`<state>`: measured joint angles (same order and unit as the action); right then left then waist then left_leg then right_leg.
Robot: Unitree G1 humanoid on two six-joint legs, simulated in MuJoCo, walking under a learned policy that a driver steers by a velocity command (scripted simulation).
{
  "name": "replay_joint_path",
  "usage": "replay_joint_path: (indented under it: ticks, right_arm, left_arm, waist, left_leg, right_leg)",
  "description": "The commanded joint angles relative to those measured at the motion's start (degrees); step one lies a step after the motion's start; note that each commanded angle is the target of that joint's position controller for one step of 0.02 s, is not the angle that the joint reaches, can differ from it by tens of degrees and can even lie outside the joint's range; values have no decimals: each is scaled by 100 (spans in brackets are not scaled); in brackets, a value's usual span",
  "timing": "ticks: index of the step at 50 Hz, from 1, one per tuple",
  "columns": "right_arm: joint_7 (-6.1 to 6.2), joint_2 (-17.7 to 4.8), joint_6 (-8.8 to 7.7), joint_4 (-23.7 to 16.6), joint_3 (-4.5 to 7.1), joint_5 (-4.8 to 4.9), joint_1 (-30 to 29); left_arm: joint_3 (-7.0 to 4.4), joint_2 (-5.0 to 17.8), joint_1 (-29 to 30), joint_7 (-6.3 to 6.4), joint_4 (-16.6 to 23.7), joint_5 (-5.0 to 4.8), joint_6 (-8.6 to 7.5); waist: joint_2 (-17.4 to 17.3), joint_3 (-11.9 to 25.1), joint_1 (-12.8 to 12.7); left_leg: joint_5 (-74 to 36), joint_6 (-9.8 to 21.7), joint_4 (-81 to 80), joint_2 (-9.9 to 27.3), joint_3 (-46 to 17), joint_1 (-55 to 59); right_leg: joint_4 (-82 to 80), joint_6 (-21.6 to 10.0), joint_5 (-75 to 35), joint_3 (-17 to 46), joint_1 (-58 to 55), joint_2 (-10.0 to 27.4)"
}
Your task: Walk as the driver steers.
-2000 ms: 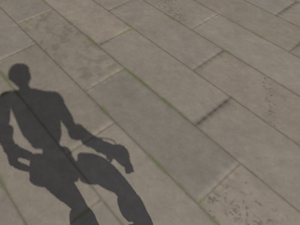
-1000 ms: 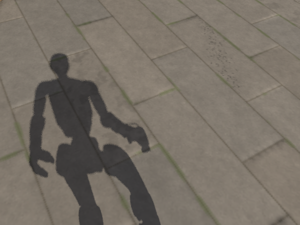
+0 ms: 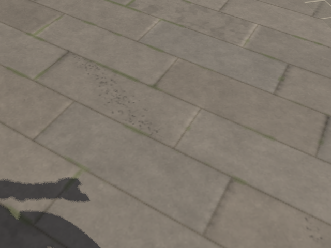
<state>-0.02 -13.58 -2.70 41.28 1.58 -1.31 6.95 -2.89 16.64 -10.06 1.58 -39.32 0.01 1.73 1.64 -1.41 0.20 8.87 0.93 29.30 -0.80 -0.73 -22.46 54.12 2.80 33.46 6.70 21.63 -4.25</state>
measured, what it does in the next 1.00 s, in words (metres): steps on the spot: right foot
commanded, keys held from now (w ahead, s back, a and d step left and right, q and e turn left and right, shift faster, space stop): no key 0.72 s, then w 0.28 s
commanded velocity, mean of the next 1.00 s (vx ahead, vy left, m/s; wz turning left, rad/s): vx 0.07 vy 0.00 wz -0.04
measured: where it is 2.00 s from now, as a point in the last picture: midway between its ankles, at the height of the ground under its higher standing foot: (173, 242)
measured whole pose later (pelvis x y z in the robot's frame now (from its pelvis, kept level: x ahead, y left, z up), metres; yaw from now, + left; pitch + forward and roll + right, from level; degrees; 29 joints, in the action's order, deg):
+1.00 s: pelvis +0.09 +0.00 +0.00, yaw +0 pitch -1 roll +0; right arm -0.9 -14.4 -5.5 58.2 4.0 1.2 13.3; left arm -3.3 14.7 -21.3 1.6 -53.9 -1.6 -2.3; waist 2.3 -0.3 0.2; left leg 17.3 2.7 33.9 -1.0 3.1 -15.1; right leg 42.5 -0.2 26.6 4.0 9.8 0.8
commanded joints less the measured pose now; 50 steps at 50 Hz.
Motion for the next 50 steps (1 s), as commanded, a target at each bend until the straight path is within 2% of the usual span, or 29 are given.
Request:
replay_joint_path:
  ticks: [1,3,5,7,8,9,10,11,13,16,24,33,36,37,38,39,40,41,42,43,44,45,46,47,48,49,50]
  right_arm:
    - [6,-899,69,-327,221,44,-280]
    - [4,-821,158,-279,220,40,-268]
    - [12,-811,197,-208,213,74,-149]
    - [10,-701,191,-122,164,120,19]
    - [-10,-636,152,-74,132,86,138]
    - [-45,-610,105,-94,125,7,277]
    - [-51,-520,84,-77,105,-35,94]
    - [-39,-558,81,-63,117,-28,-67]
    - [22,-562,107,25,137,26,-28]
    - [69,-572,114,158,160,54,106]
    - [126,-565,169,569,203,95,215]
    - [211,-586,250,1069,240,124,254]
    - [232,-581,273,1229,245,129,257]
    - [233,-512,285,1330,229,128,348]
    - [235,-495,296,1389,231,150,347]
    - [234,-505,284,1395,242,181,270]
    - [221,-514,228,1311,244,204,67]
    - [186,-483,130,1192,230,246,-150]
    - [142,-466,16,1104,218,289,-295]
    - [91,-478,-93,1082,226,325,-299]
    - [31,-475,-189,1101,225,347,-217]
    - [-26,-452,-266,1183,227,359,-8]
    - [-64,-439,-310,1417,258,354,479]
    - [-76,-547,-308,1724,342,300,1075]
    - [-71,-826,-306,1903,449,253,1758]
    - [-105,-1536,-316,2013,608,262,2442]
    - [-139,-1127,-370,1957,432,170,2255]
  left_arm:
    - [-172,464,-454,21,167,-32,119]
    - [-84,195,-418,-3,76,-22,84]
    - [-109,217,-481,-27,-29,-31,56]
    - [-115,253,-496,-54,-101,34,44]
    - [-138,465,-387,-45,-11,124,40]
    - [-204,789,-248,-25,19,134,46]
    - [-167,548,-223,-60,-68,131,14]
    - [-98,327,-149,-83,-55,160,-40]
    - [-81,329,-120,-76,-106,157,-156]
    - [-68,324,-370,-47,-226,96,-265]
    - [-35,217,-595,-14,-429,56,-291]
    - [-29,132,-693,-10,-763,35,-304]
    - [-26,119,-724,-4,-895,32,-306]
    - [-24,94,-850,1,-997,28,-296]
    - [-57,185,-906,11,-1057,-3,-275]
    - [-113,368,-928,22,-1059,-38,-259]
    - [-157,534,-1021,32,-1052,-67,-270]
    - [-207,709,-1087,39,-1056,-104,-315]
    - [-234,774,-1091,54,-1075,-132,-382]
    - [-223,717,-1036,59,-1084,-122,-453]
    - [-210,643,-947,51,-1078,-127,-497]
    - [-205,611,-799,34,-1065,-165,-504]
    - [-201,604,-556,12,-1033,-199,-485]
    - [-188,552,-465,-7,-1002,-179,-478]
    - [-118,341,-290,-15,-913,-132,-508]
    - [-56,28,-300,19,-669,-120,-586]
    - [-109,220,-269,17,-633,-222,-678]
  waist:
    - [-892,673,-217]
    - [-1143,690,-118]
    - [-1185,838,-115]
    - [-1076,784,-135]
    - [-793,731,-62]
    - [-94,558,205]
    - [306,424,152]
    - [278,227,100]
    - [316,50,121]
    - [161,88,82]
    - [-92,129,36]
    - [-132,136,40]
    - [-124,104,43]
    - [-62,210,34]
    - [77,88,8]
    - [325,-121,-60]
    - [602,-406,-171]
    - [874,-708,-256]
    - [962,-971,-281]
    - [969,-1092,-236]
    - [922,-1072,-158]
    - [802,-958,-9]
    - [660,-732,263]
    - [497,-407,470]
    - [-188,-107,748]
    - [-1957,236,829]
    - [-1613,192,684]
  left_leg:
    - [-1474,1024,-967,1384,-1518,956]
    - [-1311,941,-962,1080,-1090,818]
    - [-911,948,-837,1050,-1029,923]
    - [-29,665,-799,935,-975,691]
    - [559,360,-705,842,-898,398]
    - [1051,93,-560,466,-501,265]
    - [882,-135,-402,235,-149,733]
    - [583,-205,-248,218,-131,969]
    - [208,-128,-138,267,-175,1082]
    - [-127,-74,-112,291,-213,1086]
    - [-651,-155,-48,309,-226,1227]
    - [-860,-176,-60,328,-235,1351]
    - [-849,-177,-89,324,-228,1371]
    - [-329,-179,-57,228,-111,1407]
    - [519,-171,121,45,82,1236]
    - [1381,-161,458,-153,304,846]
    - [1733,-139,854,-215,428,256]
    - [1686,-57,1251,-128,406,-232]
    - [1606,67,1531,100,195,-559]
    - [1735,184,1632,261,61,-846]
    - [1860,294,1404,363,28,-904]
    - [1733,373,824,358,102,-480]
    - [1038,380,86,180,333,597]
    - [441,286,-65,-59,415,1705]
    - [656,437,-506,461,-512,2520]
    - [1399,1241,-1550,1790,-3058,3348]
    - [1771,1595,-1962,2268,-4149,3241]
  right_leg:
    - [-98,220,-145,-64,196,462]
    - [-1048,211,-583,-383,-329,419]
    - [-1982,127,-1435,-513,-779,383]
    - [-2953,-91,-2259,-561,-1312,364]
    - [-2951,-265,-2537,-179,-1524,713]
    - [-2854,-543,-2293,145,-1215,1021]
    - [-3068,-688,-1195,178,-491,975]
    - [-3253,-629,-740,177,-148,909]
    - [-3270,-443,-994,91,7,828]
    - [-3076,-374,-1569,6,-196,770]
    - [-2955,-405,-2181,-94,-417,681]
    - [-2976,-400,-2600,-216,-591,605]
    - [-3014,-394,-2621,-245,-615,587]
    - [-3129,-423,-2035,-255,-669,565]
    - [-3282,-533,-1131,-156,-616,584]
    - [-3520,-745,-41,155,-568,748]
    - [-3902,-1012,892,743,-607,1148]
    - [-4263,-1311,1374,1445,-652,1654]
    - [-4471,-1545,1328,1930,-632,2018]
    - [-4469,-1639,883,2055,-826,2169]
    - [-4347,-1607,374,1910,-1051,2169]
    - [-4168,-1463,-42,1560,-1052,2017]
    - [-3921,-1254,-486,1052,-657,1711]
    - [-3475,-1076,-1097,626,-222,1365]
    - [-2126,-772,-1900,-29,274,876]
    - [-127,-324,-1038,-788,1425,82]
    - [1058,-369,-98,-113,2010,156]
